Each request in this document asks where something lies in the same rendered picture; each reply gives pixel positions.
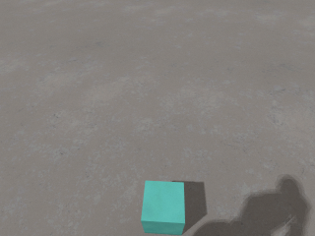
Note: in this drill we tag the carton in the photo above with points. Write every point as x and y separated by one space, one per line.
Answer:
163 210

